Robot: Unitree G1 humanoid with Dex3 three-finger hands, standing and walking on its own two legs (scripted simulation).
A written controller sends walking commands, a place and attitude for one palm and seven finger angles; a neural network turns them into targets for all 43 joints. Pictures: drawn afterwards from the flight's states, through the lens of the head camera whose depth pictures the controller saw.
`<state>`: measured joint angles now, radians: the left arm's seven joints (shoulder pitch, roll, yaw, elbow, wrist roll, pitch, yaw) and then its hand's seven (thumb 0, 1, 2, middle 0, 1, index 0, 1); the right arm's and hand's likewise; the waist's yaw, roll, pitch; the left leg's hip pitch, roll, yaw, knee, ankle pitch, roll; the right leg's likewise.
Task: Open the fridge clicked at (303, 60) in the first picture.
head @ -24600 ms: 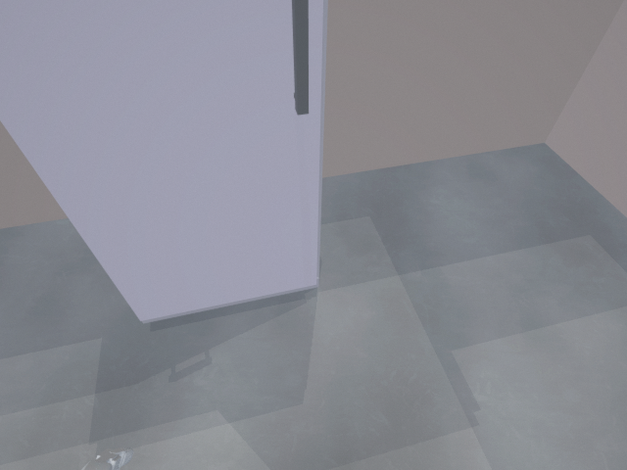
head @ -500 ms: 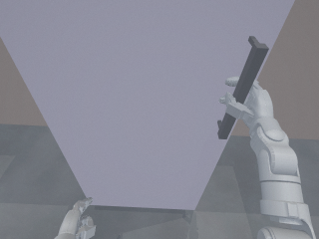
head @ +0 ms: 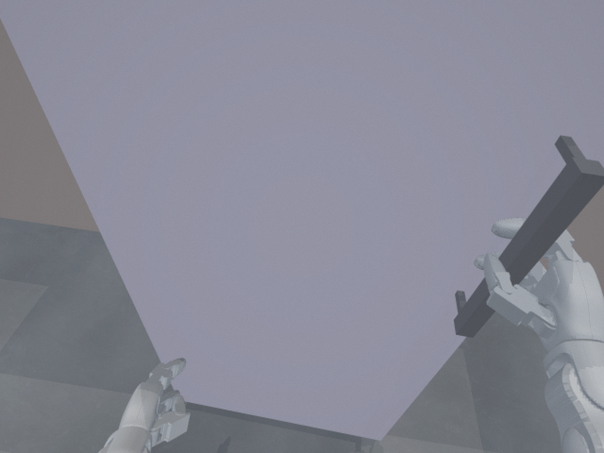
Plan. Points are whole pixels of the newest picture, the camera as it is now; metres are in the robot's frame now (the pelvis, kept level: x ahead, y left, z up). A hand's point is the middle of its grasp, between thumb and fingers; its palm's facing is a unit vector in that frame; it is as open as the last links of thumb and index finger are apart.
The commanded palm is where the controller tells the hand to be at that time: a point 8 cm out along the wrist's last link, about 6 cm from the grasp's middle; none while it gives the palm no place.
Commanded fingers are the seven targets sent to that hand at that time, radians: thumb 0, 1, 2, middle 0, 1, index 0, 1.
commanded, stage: walk backward, drawing the door open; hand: right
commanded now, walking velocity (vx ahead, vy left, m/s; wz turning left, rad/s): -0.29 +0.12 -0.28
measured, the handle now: (506, 252) +0.32 -0.21 +0.17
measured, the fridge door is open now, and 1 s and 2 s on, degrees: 2 22 60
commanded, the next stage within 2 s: none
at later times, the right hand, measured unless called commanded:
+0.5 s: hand (493, 305) +0.25 -0.18 +0.16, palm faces +0.45 +0.84 -0.29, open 6.7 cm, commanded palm +0.19 -0.21 +0.17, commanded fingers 0.00 -0.90 -0.90 0.45 1.40 0.45 1.40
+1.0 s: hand out of the picture +0.10 -0.11 +0.17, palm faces +0.43 +0.88 -0.18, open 6.8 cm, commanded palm +0.05 -0.14 +0.17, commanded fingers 0.00 -0.90 -0.90 0.45 1.40 0.45 1.40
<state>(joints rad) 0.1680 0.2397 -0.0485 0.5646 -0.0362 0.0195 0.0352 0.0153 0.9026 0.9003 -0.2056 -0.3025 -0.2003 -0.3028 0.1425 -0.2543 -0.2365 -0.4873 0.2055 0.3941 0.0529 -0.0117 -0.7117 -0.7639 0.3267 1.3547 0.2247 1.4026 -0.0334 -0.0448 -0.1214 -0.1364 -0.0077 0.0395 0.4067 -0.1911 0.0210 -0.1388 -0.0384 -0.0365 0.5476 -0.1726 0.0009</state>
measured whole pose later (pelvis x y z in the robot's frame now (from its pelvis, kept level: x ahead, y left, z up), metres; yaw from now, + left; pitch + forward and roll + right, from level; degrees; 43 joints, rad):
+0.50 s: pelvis +0.02 +0.03 -0.03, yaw -14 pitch +1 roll -4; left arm 0.13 0.20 -0.04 0.57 0.01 0.01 0.08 0.02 0.90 0.90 -0.21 -0.30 -0.20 -0.30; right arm 0.20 -0.23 -0.14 -0.49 0.04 0.00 -0.13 -0.08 -0.62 -0.82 0.45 1.40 0.23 1.36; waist 0.00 -0.04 0.04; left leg -0.38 0.02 0.14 0.58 -0.22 0.13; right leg -0.45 0.05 0.01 1.09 -0.51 0.02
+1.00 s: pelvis -0.08 +0.08 -0.03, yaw -23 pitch -2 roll -1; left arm 0.18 0.15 -0.04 0.59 0.02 -0.05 0.03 0.01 0.90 0.90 -0.20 -0.30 -0.20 -0.30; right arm 0.26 -0.23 0.06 -0.61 0.02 -0.04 -0.12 -0.04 -0.59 -0.75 0.44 1.40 0.27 1.36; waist 0.01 -0.01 0.04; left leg -0.37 -0.03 0.06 0.55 -0.12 0.02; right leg -0.29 -0.05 0.12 0.58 -0.25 0.08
